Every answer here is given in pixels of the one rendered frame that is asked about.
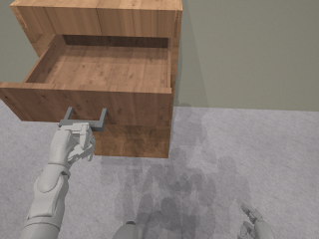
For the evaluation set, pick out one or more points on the drawer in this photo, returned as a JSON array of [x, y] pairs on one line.
[[129, 76]]

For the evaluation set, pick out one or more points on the left robot hand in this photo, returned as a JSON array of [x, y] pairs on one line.
[[77, 137]]

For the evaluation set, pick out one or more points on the handle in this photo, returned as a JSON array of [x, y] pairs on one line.
[[95, 125]]

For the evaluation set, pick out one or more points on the robot left shin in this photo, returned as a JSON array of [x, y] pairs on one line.
[[130, 222]]

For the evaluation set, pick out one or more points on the cabinet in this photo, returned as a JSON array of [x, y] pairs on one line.
[[41, 20]]

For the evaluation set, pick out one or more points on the robot left forearm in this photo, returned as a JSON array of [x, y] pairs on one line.
[[45, 216]]

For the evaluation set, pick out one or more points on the left robot thigh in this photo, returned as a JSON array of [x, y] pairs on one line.
[[129, 231]]

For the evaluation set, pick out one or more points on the right robot hand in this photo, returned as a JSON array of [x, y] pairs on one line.
[[260, 230]]

